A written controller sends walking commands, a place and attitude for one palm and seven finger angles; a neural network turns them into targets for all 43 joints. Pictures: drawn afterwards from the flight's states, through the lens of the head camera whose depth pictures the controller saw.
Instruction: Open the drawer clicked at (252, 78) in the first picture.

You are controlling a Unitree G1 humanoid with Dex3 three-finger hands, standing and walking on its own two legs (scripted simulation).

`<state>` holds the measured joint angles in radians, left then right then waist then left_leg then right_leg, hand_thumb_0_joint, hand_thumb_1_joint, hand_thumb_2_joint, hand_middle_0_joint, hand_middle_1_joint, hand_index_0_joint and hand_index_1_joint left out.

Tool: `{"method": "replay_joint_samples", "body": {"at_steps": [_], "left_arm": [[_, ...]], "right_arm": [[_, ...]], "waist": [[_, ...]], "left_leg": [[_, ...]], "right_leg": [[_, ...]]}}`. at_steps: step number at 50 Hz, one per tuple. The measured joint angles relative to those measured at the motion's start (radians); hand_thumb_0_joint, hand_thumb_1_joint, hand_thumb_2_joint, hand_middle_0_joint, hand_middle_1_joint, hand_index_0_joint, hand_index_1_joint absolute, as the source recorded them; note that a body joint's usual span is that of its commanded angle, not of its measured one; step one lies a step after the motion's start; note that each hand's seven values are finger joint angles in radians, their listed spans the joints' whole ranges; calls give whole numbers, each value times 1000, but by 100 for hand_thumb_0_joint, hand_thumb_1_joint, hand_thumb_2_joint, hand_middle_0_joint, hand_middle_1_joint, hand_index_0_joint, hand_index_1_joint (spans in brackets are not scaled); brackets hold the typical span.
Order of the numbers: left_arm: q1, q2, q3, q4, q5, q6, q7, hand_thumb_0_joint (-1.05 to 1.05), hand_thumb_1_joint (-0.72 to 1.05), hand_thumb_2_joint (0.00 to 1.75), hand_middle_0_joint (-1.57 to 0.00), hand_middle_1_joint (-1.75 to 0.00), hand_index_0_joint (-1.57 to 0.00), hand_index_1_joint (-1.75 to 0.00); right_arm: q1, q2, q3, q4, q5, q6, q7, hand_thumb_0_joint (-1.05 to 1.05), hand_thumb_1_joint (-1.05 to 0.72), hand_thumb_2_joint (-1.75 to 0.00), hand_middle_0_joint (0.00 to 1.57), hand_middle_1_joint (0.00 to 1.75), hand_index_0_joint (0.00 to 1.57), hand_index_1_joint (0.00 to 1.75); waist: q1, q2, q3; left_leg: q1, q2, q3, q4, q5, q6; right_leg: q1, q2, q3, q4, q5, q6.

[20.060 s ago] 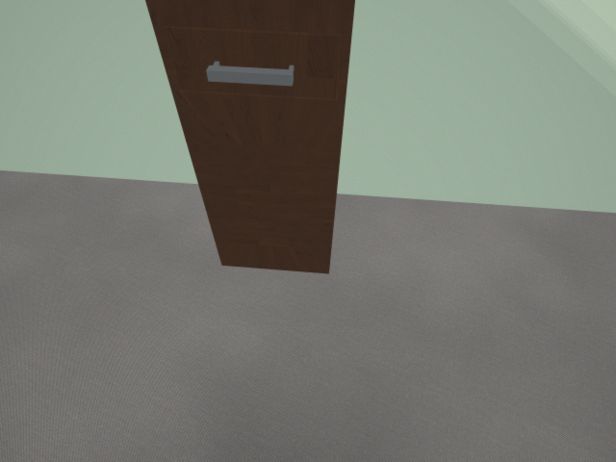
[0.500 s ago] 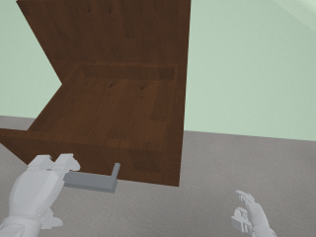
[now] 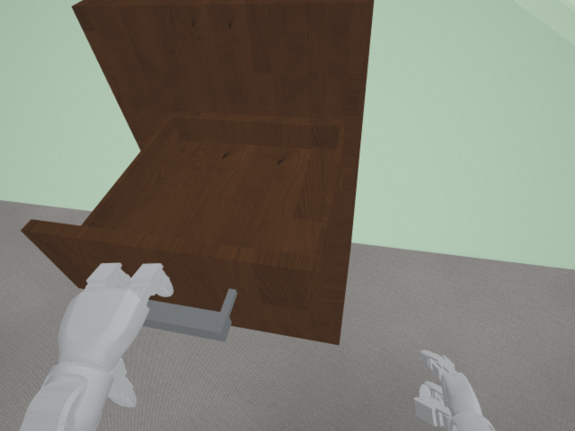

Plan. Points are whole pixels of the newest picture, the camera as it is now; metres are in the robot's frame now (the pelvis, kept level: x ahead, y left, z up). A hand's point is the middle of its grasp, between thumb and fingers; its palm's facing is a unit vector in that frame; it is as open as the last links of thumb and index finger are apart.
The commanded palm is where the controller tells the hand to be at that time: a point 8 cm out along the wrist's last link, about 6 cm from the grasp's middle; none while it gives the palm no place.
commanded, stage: lift the hand off the handle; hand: left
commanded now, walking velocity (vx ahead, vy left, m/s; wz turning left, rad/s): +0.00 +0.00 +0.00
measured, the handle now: (162, 300) +0.24 +0.22 +0.08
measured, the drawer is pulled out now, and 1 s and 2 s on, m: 0.29 0.29 0.29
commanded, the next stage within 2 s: draw the hand back to the body in 1.18 s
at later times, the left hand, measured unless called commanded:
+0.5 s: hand (111, 311) +0.20 +0.25 +0.12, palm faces +0.04 -0.05 -1.00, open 13.0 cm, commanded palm +0.17 +0.24 +0.20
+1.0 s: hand (96, 260) +0.21 +0.23 +0.21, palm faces +0.15 -0.04 -0.99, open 13.8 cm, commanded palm +0.17 +0.24 +0.27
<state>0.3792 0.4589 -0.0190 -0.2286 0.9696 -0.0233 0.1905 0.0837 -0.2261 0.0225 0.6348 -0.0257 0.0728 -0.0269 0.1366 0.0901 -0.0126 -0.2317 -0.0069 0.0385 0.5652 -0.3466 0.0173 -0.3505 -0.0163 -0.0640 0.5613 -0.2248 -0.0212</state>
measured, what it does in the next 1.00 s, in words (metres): stands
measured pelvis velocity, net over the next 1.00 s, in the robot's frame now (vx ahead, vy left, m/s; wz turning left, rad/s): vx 0.00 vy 0.00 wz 0.00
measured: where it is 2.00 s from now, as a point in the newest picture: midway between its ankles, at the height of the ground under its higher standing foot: outside the picture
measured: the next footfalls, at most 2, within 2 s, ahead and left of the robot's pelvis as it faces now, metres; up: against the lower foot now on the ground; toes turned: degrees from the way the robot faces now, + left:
none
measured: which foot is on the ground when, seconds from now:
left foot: down 0.00-1.00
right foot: down 0.00-1.00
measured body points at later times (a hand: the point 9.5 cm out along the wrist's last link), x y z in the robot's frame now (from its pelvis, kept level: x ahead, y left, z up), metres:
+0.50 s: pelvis +0.00 +0.01 +0.01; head +0.00 -0.04 +0.46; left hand +0.19 +0.25 +0.17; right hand +0.24 -0.19 -0.09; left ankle -0.03 +0.11 -0.73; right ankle +0.04 -0.11 -0.73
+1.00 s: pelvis +0.00 +0.00 +0.01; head -0.02 -0.05 +0.46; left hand +0.20 +0.23 +0.26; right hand +0.24 -0.19 -0.07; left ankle -0.03 +0.11 -0.73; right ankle +0.04 -0.11 -0.73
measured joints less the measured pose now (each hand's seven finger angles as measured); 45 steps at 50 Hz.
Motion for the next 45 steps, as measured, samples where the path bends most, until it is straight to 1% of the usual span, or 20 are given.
{"method": "replay_joint_samples", "body": {"at_steps": [5,12,16,22,25,32,35,38,41,43,45], "left_arm": [[-6,30,5,-9,-19,-7,-38,0,-49,31,-32,-120,-40,-124],[-4,55,30,-70,-55,-16,-62,0,-49,31,-33,-120,-43,-123],[-3,69,40,-104,-69,-8,-81,0,-49,31,-35,-121,-44,-123],[-22,91,29,-127,-89,16,-128,0,-49,31,-35,-121,-47,-124],[-32,101,30,-139,-105,22,-149,0,-49,31,-36,-121,-47,-124],[-44,123,63,-220,-137,32,-165,0,-49,31,-39,-123,-45,-124],[-77,136,91,-246,-155,51,-175,0,-49,31,-39,-123,-42,-123],[-124,154,126,-250,-172,84,-200,0,-50,30,-37,-122,-39,-122],[-156,170,152,-250,-193,134,-249,0,-50,30,-35,-121,-36,-122],[-159,173,160,-265,-215,166,-288,0,-50,31,-34,-121,-35,-121],[-152,171,156,-290,-232,183,-323,0,-50,31,-33,-120,-34,-121]], "right_arm": [[-4,-2,9,-6,1,-6,-10,1,-90,-90,20,30,20,30],[0,-20,2,-8,6,-15,-18,1,-90,-90,20,30,20,30],[-2,-30,0,-3,12,-11,-18,1,-90,-90,20,30,20,30],[-5,-34,2,-2,22,-5,-18,1,-90,-90,20,30,20,30],[-7,-33,7,-2,25,-9,-20,1,-90,-90,20,30,20,30],[-10,-27,18,-4,28,-11,-11,1,-90,-90,20,30,20,30],[-20,-29,24,-2,34,-3,-3,1,-90,-90,20,30,20,30],[-34,-29,30,-1,44,13,6,1,-90,-90,20,30,20,30],[-43,-34,33,-11,51,29,19,1,-90,-90,20,30,20,30],[-46,-41,35,-24,60,38,25,1,-90,-90,20,30,20,30],[-43,-50,36,-38,62,41,28,1,-90,-90,20,30,20,30]], "waist": [[-3,2,11],[-2,7,22],[-1,11,26],[2,19,36],[5,24,40],[9,33,34],[10,36,34],[5,36,31],[-4,39,29],[-12,44,27],[-18,48,23]], "left_leg": [[30,2,-1,-21,9,0],[65,1,-4,-56,24,1],[83,-2,-3,-76,33,3],[110,-6,-8,-107,48,5],[123,-7,-10,-118,54,5],[150,-9,-15,-144,65,5],[159,-9,-17,-152,69,5],[164,-11,-16,-162,77,4],[165,-11,-13,-167,81,3],[162,-11,-10,-167,82,4],[157,-11,-7,-163,80,5]], "right_leg": [[32,3,-1,-25,10,0],[71,4,-3,-65,27,3],[89,2,-3,-84,35,5],[116,-2,-6,-111,47,8],[131,-2,-9,-124,52,8],[160,-3,-13,-149,60,10],[169,-3,-14,-154,63,9],[171,-4,-14,-159,67,9],[168,-5,-10,-158,70,8],[163,-4,-8,-158,72,8],[158,-3,-5,-155,72,9]]}}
